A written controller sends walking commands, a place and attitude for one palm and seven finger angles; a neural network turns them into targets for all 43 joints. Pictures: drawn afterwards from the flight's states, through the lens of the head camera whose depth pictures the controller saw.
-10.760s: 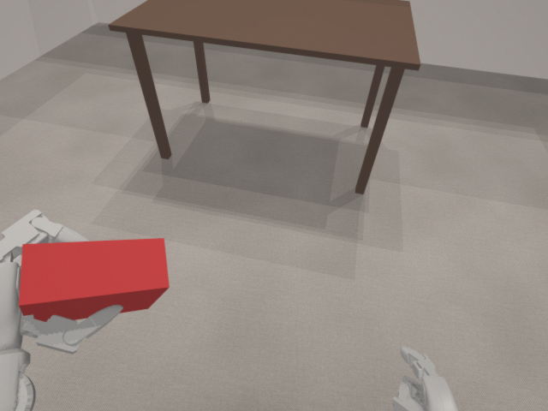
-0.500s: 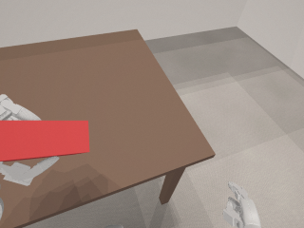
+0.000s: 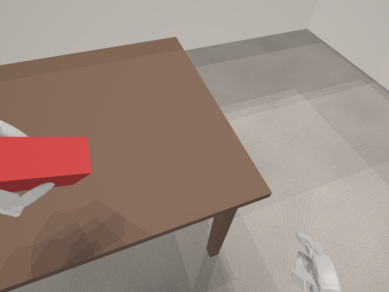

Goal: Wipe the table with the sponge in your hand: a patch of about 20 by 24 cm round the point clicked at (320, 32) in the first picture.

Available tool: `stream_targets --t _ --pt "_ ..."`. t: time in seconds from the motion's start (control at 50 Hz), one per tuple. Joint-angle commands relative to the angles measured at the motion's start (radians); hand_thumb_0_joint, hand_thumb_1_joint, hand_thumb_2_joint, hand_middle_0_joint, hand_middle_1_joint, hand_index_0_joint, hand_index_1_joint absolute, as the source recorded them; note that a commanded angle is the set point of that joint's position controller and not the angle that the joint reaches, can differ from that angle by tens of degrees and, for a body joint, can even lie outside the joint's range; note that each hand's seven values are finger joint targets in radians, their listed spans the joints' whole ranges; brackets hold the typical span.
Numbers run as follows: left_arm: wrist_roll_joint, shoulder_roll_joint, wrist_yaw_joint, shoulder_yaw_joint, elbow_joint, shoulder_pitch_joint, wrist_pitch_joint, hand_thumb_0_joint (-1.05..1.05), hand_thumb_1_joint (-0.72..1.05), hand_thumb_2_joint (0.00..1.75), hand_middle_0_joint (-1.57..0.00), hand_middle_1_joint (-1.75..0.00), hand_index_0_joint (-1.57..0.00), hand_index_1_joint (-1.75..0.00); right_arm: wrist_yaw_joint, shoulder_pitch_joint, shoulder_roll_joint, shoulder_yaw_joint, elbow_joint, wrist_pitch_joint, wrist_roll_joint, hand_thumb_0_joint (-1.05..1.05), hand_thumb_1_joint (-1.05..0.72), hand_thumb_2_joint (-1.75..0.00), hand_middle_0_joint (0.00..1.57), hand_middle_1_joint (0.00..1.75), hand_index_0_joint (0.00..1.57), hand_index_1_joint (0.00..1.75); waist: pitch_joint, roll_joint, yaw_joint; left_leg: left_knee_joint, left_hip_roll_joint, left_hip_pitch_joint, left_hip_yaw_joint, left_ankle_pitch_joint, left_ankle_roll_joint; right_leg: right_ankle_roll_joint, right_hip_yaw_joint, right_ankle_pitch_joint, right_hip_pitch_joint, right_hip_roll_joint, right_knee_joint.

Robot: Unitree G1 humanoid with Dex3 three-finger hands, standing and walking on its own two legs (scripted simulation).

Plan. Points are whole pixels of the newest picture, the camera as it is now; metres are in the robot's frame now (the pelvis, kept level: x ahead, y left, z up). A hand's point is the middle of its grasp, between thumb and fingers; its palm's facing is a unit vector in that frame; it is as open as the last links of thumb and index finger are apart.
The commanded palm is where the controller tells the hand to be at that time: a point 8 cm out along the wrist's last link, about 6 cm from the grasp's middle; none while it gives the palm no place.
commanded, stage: come to a stop and stand still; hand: left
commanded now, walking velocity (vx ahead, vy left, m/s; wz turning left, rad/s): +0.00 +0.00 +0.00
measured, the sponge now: (50, 164) +0.26 +0.25 +0.16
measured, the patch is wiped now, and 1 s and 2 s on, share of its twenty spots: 0.00 0.00 0.00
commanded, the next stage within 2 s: look again from close up in 0.90 s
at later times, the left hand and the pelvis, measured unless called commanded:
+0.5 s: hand out of the picture +0.14 +0.31 +0.17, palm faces +0.48 -0.80 -0.35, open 9.8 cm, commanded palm +0.09 +0.34 +0.18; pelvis -0.05 +0.05 +0.00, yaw +4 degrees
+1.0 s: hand out of the picture +0.14 +0.31 +0.16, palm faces +0.48 -0.79 -0.39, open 9.8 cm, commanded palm +0.08 +0.34 +0.18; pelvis -0.05 +0.04 +0.00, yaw +7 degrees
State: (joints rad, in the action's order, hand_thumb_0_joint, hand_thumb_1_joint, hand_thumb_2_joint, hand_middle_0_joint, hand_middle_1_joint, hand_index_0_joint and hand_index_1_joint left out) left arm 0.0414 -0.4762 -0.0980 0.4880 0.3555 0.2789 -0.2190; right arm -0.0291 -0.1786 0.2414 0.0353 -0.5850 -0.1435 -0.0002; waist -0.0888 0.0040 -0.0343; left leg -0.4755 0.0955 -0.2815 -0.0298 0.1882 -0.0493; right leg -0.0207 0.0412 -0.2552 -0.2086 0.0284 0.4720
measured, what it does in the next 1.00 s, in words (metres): shifts its weight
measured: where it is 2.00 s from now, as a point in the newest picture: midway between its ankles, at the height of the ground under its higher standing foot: outside the picture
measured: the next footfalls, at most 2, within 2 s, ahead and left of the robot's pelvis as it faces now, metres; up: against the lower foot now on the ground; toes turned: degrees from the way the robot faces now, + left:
none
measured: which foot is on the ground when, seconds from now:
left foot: down 0.00-1.00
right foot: down 0.00-1.00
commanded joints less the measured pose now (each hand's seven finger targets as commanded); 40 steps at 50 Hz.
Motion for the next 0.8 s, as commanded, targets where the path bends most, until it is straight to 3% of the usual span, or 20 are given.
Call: stream_targets --t 0.0,0.02,0.04,0.1,0.12,0.16,0.24,0.3,0.34,0.4,0.44,0.5,0.52,0.56,0.62,0.64,0.66,0.72,0.74,0.78 --pt "0.013 -0.035 0.0 -0.081 0.235 0.148 -0.037 0.0 0.1 1.3 -1.2 -1.6 -1.2 -1.6 0.01 0.046 0.088 0.041 0.167 -0.064 0.016 0.0 -0.9 -0.9 0.2 0.3 0.2 0.3 0.224 -0.128 -0.009 -0.036 -0.033 0.12 -0.015 -0.269 0.061 0.014 -0.06 0.339 0.052 0.066 -0.086" --pt "0.017 -0.03 -0.016 -0.079 0.233 0.189 -0.031 0.0 0.1 1.3 -1.2 -1.6 -1.2 -1.6 0.007 0.079 0.077 0.033 0.159 -0.063 0.027 0.0 -0.9 -0.9 0.2 0.3 0.2 0.3 0.217 -0.11 -0.005 -0.023 -0.037 0.14 -0.027 -0.204 0.066 0.021 -0.057 0.291 0.018 0.067 -0.087" --pt "0.014 -0.039 -0.018 -0.076 0.27 0.16 -0.036 0.0 0.1 1.3 -1.2 -1.6 -1.2 -1.6 0.001 0.063 0.084 0.033 0.172 -0.059 0.017 0.0 -0.9 -0.9 0.2 0.3 0.2 0.3 0.213 -0.143 0.001 -0.035 -0.052 0.104 -0.018 -0.126 0.063 0.031 -0.063 0.193 0.012 0.083 -0.109" --pt "0.012 -0.13 -0.032 0.01 0.354 0.059 -0.06 0.0 0.1 1.3 -1.2 -1.6 -1.2 -1.6 -0.02 0.081 0.083 0.023 0.176 -0.063 0.008 0.0 -0.9 -0.9 0.2 0.3 0.2 0.3 0.126 -0.119 0.012 -0.003 -0.072 0.1 0.008 0.073 0.055 0.052 -0.105 -0.147 -0.11 0.09 -0.191" --pt "0.008 -0.206 -0.047 0.074 0.404 0.022 -0.065 0.0 0.1 1.3 -1.2 -1.6 -1.2 -1.6 -0.032 0.105 0.088 0.022 0.167 -0.06 0.01 0.0 -0.9 -0.9 0.2 0.3 0.2 0.3 0.1 -0.052 0.016 0.025 -0.057 0.121 0.012 0.115 0.062 0.049 -0.099 -0.213 -0.152 0.078 -0.19" --pt "0.007 -0.138 -0.046 0.022 0.419 -0.031 -0.078 0.0 0.1 1.3 -1.2 -1.6 -1.2 -1.6 -0.038 0.085 0.081 0.016 0.181 -0.06 0.007 0.0 -0.9 -0.9 0.2 0.3 0.2 0.3 0.071 0.059 0.02 0.108 -0.039 0.047 0.047 0.207 0.071 0.045 -0.075 -0.235 -0.105 0.038 -0.145" --pt "-0.016 -0.119 -0.048 0.016 0.41 -0.088 -0.105 0.0 0.1 1.3 -1.2 -1.6 -1.2 -1.6 -0.028 0.073 0.094 0.013 0.164 -0.091 0.01 0.0 -0.9 -0.9 0.2 0.3 0.2 0.3 0.098 0.289 0.01 0.276 0.052 -0.164 0.135 0.472 0.112 0.028 -0.002 -0.123 0.117 -0.031 0.062" --pt "-0.019 -0.08 -0.032 -0.003 0.373 -0.007 -0.116 0.0 0.1 1.3 -1.2 -1.6 -1.2 -1.6 -0.001 0.037 0.085 0.022 0.157 -0.116 0.013 0.0 -0.9 -0.9 0.2 0.3 0.2 0.3 0.179 0.21 0.001 0.173 0.021 -0.099 0.09 0.378 0.101 0.038 -0.027 -0.068 0.135 -0.021 0.017" --pt "-0.015 -0.028 -0.021 -0.046 0.34 0.068 -0.106 0.0 0.1 1.3 -1.2 -1.6 -1.2 -1.6 0.012 0.025 0.086 0.016 0.143 -0.124 0.01 0.0 -0.9 -0.9 0.2 0.3 0.2 0.3 0.187 0.151 0.013 0.173 0.02 -0.035 0.114 0.377 0.095 0.032 -0.032 -0.091 0.069 -0.029 -0.027" --pt "-0.02 -0.013 -0.008 -0.063 0.294 0.062 -0.088 0.0 0.1 1.3 -1.2 -1.6 -1.2 -1.6 0.02 0.03 0.087 0.013 0.136 -0.119 0.006 0.0 -0.9 -0.9 0.2 0.3 0.2 0.3 0.107 0.049 0.012 0.152 -0.006 -0.073 0.095 0.422 0.078 0.035 -0.074 -0.193 -0.009 -0.026 -0.096" --pt "-0.023 -0.001 -0.007 -0.083 0.271 0.025 -0.077 0.0 0.1 1.3 -1.2 -1.6 -1.2 -1.6 0.016 0.035 0.085 0.005 0.122 -0.117 0.004 0.0 -0.9 -0.9 0.2 0.3 0.2 0.3 0.073 0.031 0.024 0.16 -0.009 -0.026 0.106 0.422 0.073 0.029 -0.081 -0.217 -0.083 -0.034 -0.133" --pt "-0.028 -0.037 -0.005 -0.052 0.298 -0.066 -0.078 0.0 0.1 1.3 -1.2 -1.6 -1.2 -1.6 0.011 0.046 0.08 0.006 0.118 -0.114 0.003 0.0 -0.9 -0.9 0.2 0.3 0.2 0.3 0.088 0.034 0.02 0.17 -0.008 -0.006 0.114 0.397 0.073 0.026 -0.088 -0.176 -0.052 -0.043 -0.116" --pt "-0.032 -0.076 -0.013 -0.017 0.322 -0.086 -0.08 0.0 0.1 1.3 -1.2 -1.6 -1.2 -1.6 0.004 0.076 0.075 0.001 0.114 -0.116 0.005 0.0 -0.9 -0.9 0.2 0.3 0.2 0.3 0.101 0.083 0.018 0.188 0.0 0.025 0.113 0.392 0.074 0.02 -0.084 -0.153 -0.051 -0.048 -0.111" --pt "-0.033 -0.053 -0.011 -0.034 0.364 -0.102 -0.087 0.0 0.1 1.3 -1.2 -1.6 -1.2 -1.6 0.003 0.065 0.069 0.002 0.127 -0.117 0.004 0.0 -0.9 -0.9 0.2 0.3 0.2 0.3 0.144 0.122 0.015 0.194 0.007 0.024 0.131 0.388 0.087 0.02 -0.076 -0.097 0.012 -0.053 -0.079" --pt "-0.029 -0.09 -0.014 0.012 0.399 -0.045 -0.09 0.0 0.1 1.3 -1.2 -1.6 -1.2 -1.6 0.007 0.088 0.061 0.0 0.128 -0.127 0.006 0.0 -0.9 -0.9 0.2 0.3 0.2 0.3 0.2 0.127 0.009 0.16 -0.003 0.092 0.106 0.305 0.083 0.028 -0.096 -0.047 0.028 -0.043 -0.105" --pt "-0.025 -0.046 -0.009 -0.026 0.399 -0.031 -0.093 0.0 0.1 1.3 -1.2 -1.6 -1.2 -1.6 0.008 0.074 0.063 -0.002 0.131 -0.127 0.003 0.0 -0.9 -0.9 0.2 0.3 0.2 0.3 0.193 0.112 0.013 0.151 -0.01 0.083 0.113 0.286 0.083 0.03 -0.098 -0.031 0.03 -0.039 -0.112" --pt "-0.024 -0.053 -0.01 -0.019 0.41 -0.015 -0.095 0.0 0.1 1.3 -1.2 -1.6 -1.2 -1.6 0.009 0.074 0.065 0.001 0.138 -0.13 0.006 0.0 -0.9 -0.9 0.2 0.3 0.2 0.3 0.198 0.109 0.012 0.152 -0.011 0.089 0.118 0.278 0.08 0.034 -0.11 -0.031 0.025 -0.034 -0.117" --pt "-0.034 -0.037 -0.006 -0.021 0.336 0.037 -0.087 0.0 0.1 1.3 -1.2 -1.6 -1.2 -1.6 0.01 0.083 0.077 0.006 0.133 -0.129 0.011 0.0 -0.9 -0.9 0.2 0.3 0.2 0.3 0.123 0.147 0.015 0.219 0.009 0.018 0.131 0.441 0.075 0.03 -0.097 -0.138 -0.012 -0.056 -0.1" --pt "-0.034 0.006 0.0 -0.06 0.316 0.03 -0.087 0.0 0.1 1.3 -1.2 -1.6 -1.2 -1.6 0.011 0.068 0.081 0.003 0.132 -0.124 0.008 0.0 -0.9 -0.9 0.2 0.3 0.2 0.3 0.105 0.158 0.018 0.241 0.02 -0.045 0.145 0.499 0.085 0.024 -0.08 -0.131 0.018 -0.068 -0.07" --pt "-0.036 -0.016 -0.002 -0.041 0.292 0.004 -0.083 0.0 0.1 1.3 -1.2 -1.6 -1.2 -1.6 0.011 0.07 0.077 0.006 0.135 -0.118 0.009 0.0 -0.9 -0.9 0.2 0.3 0.2 0.3 0.087 0.142 0.008 0.225 0.014 -0.107 0.122 0.496 0.086 0.028 -0.086 -0.121 0.049 -0.06 -0.062"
